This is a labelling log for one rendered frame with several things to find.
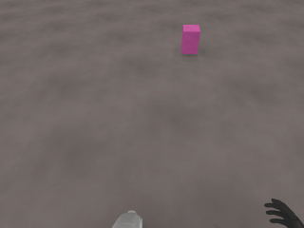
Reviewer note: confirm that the robot left thigh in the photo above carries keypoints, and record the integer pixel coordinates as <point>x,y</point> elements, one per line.
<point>128,220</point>

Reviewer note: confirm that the carton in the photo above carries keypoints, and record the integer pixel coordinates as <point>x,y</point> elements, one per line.
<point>190,39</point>

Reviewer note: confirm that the right robot hand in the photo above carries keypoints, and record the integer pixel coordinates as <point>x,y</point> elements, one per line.
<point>290,219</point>

